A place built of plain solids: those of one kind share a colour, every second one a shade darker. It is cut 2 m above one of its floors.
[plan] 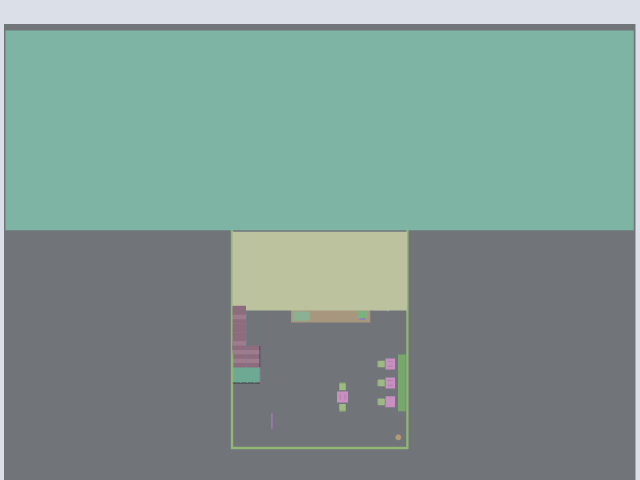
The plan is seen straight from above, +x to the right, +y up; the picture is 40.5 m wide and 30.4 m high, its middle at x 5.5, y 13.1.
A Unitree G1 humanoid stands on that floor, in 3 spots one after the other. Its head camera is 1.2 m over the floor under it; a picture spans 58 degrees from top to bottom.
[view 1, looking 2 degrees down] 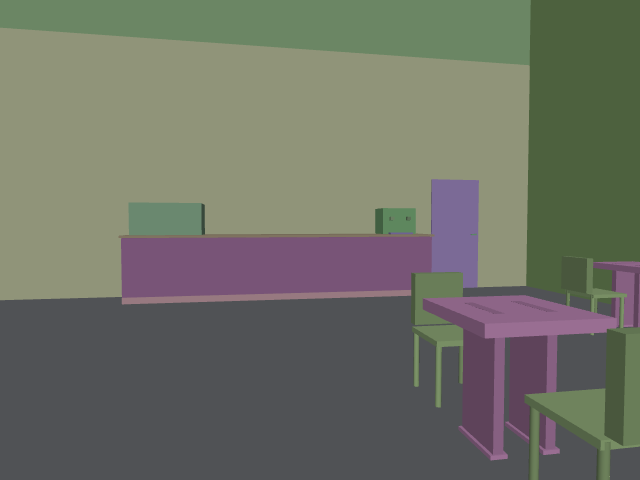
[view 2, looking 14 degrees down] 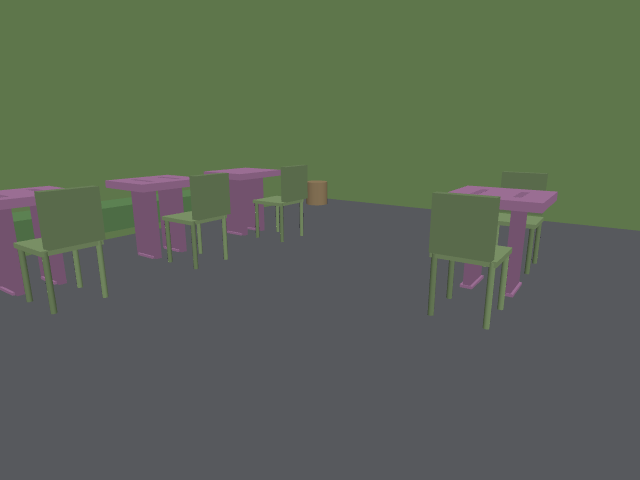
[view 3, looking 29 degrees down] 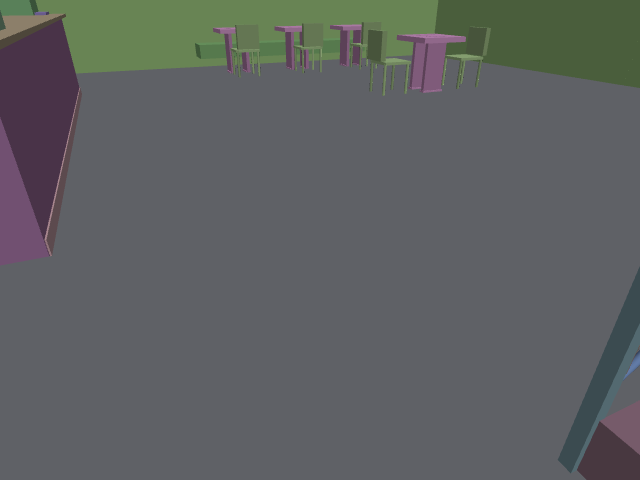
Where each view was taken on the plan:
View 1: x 5.50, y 1.00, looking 80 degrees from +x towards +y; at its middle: counter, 7.04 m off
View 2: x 6.17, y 6.63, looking -55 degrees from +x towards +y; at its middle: ground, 4.96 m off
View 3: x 1.28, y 7.42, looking -24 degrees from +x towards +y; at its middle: ground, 2.48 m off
